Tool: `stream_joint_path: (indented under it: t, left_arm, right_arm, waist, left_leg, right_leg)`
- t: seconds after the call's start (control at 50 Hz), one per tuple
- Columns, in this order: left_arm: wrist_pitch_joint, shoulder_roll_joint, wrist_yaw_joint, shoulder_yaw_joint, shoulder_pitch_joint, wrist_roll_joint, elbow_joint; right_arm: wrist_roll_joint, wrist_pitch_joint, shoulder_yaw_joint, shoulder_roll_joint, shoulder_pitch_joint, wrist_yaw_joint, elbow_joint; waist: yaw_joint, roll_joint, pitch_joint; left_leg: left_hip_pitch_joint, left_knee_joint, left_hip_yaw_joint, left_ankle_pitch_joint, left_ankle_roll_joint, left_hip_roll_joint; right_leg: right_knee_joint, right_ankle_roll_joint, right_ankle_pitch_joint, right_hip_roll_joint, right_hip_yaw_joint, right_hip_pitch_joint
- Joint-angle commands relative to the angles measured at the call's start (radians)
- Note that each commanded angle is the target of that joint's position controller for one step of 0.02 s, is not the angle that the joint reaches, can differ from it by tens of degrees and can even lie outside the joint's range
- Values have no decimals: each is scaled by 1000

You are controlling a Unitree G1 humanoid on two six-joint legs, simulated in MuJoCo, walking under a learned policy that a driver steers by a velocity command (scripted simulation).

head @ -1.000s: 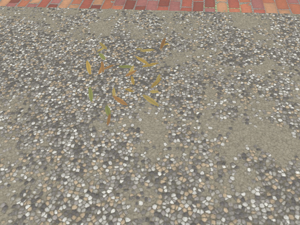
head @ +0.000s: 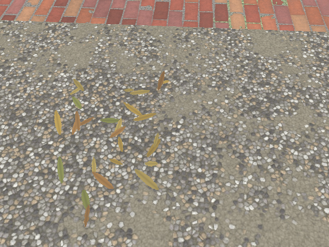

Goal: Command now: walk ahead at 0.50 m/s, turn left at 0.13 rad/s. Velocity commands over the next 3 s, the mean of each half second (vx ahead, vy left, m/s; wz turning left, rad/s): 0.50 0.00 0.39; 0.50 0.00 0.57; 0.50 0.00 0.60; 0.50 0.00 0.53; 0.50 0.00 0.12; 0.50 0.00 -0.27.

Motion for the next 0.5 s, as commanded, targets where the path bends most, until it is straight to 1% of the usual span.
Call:
stream_joint_path:
  t: [0.02, 0.04, 0.06, 0.08, 0.1, 0.12, 0.14, 0.16, 0.18, 0.2, 0.24, 0.3, 0.34, 0.38, 0.4, 0.44, 0.46, 0.48, 0.5]
  left_arm:
    - [11, 224, 5, 72, 399, -12, 69]
    - [7, 168, 2, 54, 287, -21, 52]
    - [-3, 115, -2, 40, 242, -17, 51]
    - [-10, 85, 3, 31, 241, -18, 61]
    - [-16, 58, 10, 22, 253, -21, 77]
    - [-24, 57, 15, 19, 280, -23, 89]
    - [-32, 71, 17, 21, 303, -26, 97]
    - [-37, 89, 19, 24, 318, -29, 101]
    - [-40, 101, 20, 26, 333, -29, 103]
    - [-41, 105, 21, 26, 349, -27, 104]
    - [-41, 100, 23, 22, 379, -25, 107]
    - [-41, 101, 28, 17, 408, -25, 111]
    - [-39, 116, 35, 18, 445, -26, 121]
    - [-33, 129, 43, 20, 480, -24, 134]
    - [-28, 135, 47, 21, 486, -23, 137]
    - [-20, 158, 55, 27, 473, -20, 135]
    - [-13, 173, 59, 32, 460, -17, 131]
    - [-4, 188, 59, 38, 445, -14, 123]
    - [4, 202, 54, 43, 434, -16, 111]
  right_arm:
    - [15, -2, -29, -127, 47, 2, -66]
    - [10, -5, -33, -122, -41, 6, -99]
    - [7, -5, -31, -101, -71, 7, -102]
    - [-8, 7, -35, -88, -77, 11, -99]
    - [-20, 23, -33, -65, -49, 19, -94]
    - [-23, 35, -34, -53, -47, 25, -96]
    - [-25, 45, -36, -48, -60, 30, -105]
    - [-25, 54, -38, -46, -87, 35, -118]
    - [-25, 60, -38, -47, -125, 38, -134]
    - [-23, 64, -38, -49, -167, 41, -151]
    - [-19, 65, -36, -55, -251, 48, -185]
    - [-14, 59, -25, -46, -364, 56, -228]
    - [-15, 58, -17, -41, -435, 60, -257]
    - [-19, 57, -16, -48, -481, 63, -280]
    - [-22, 56, -17, -54, -487, 63, -288]
    - [-24, 58, -27, -74, -449, 60, -285]
    - [-26, 59, -34, -87, -402, 57, -274]
    - [-27, 58, -44, -105, -324, 54, -253]
    - [-31, 53, -59, -132, -223, 50, -224]
  waist:
    - [142, -51, -301]
    - [104, -40, -154]
    - [79, -7, -83]
    - [56, -18, -51]
    - [31, -45, -41]
    - [24, -54, -38]
    - [16, -53, -33]
    - [11, -56, -23]
    - [13, -60, -14]
    - [18, -62, -4]
    - [32, -70, 14]
    - [52, -72, 33]
    - [72, -75, 40]
    - [84, -73, 45]
    - [79, -76, 42]
    - [48, -101, 6]
    - [24, -119, -24]
    - [-11, -126, -67]
    - [-52, -118, -125]
  left_leg:
    - [-624, 720, -130, 23, 40, 17]
    - [-637, 671, -133, 125, 42, 59]
    - [-604, 621, -129, 183, 40, 92]
    - [-568, 583, -127, 205, 35, 110]
    - [-526, 552, -124, 219, 26, 122]
    - [-512, 540, -119, 227, 20, 121]
    - [-528, 532, -112, 239, 16, 122]
    - [-562, 520, -104, 263, 12, 127]
    - [-600, 505, -96, 296, 8, 133]
    - [-637, 483, -88, 333, 4, 138]
    - [-686, 404, -69, 409, -2, 139]
    - [-671, 212, -18, 493, -6, 122]
    - [-653, 104, 29, 510, 4, 107]
    - [-647, 37, 63, 481, 24, 90]
    - [-632, 13, 76, 450, 39, 77]
    - [-558, -6, 106, 363, 78, 28]
    - [-505, -5, 119, 306, 102, -3]
    - [-426, -20, 123, 257, 127, -34]
    - [-300, -72, 109, 238, 153, -60]
  right_leg:
    - [-268, -205, -226, -428, 728, 708]
    - [-307, -160, -206, -397, 559, 545]
    - [-347, -121, -111, -356, 450, 429]
    - [-364, -84, -50, -316, 358, 359]
    - [-382, -56, -12, -285, 283, 307]
    - [-389, -46, 33, -276, 245, 290]
    - [-394, -41, 85, -270, 208, 290]
    - [-398, -34, 127, -266, 170, 294]
    - [-404, -27, 155, -262, 136, 301]
    - [-409, -20, 177, -256, 106, 310]
    - [-415, -5, 223, -239, 50, 325]
    - [-405, 10, 312, -220, -26, 350]
    - [-400, 11, 365, -236, -56, 398]
    - [-372, 9, 436, -258, -81, 472]
    - [-344, 10, 511, -268, -95, 507]
    - [-241, 15, 775, -283, -128, 562]
    - [-158, 13, 893, -289, -140, 580]
    - [-30, 7, 946, -293, -145, 582]
    - [145, 7, 888, -295, -145, 541]
Next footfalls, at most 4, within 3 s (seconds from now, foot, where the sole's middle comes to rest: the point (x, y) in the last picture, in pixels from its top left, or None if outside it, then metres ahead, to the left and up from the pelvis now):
0.52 left None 0.41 0.11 -0.76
1.08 right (136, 167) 0.79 0.13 -0.76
1.60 left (58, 169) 0.80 0.48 -0.76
2.16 right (25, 119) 1.10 0.69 -0.76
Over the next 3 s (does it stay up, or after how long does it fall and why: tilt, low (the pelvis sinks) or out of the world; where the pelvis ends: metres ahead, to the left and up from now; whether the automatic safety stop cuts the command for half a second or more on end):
stays up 1.10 1.00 0.03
